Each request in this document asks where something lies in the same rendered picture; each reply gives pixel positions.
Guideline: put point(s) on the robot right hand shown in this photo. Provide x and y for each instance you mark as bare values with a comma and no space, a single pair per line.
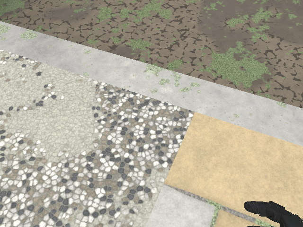
274,212

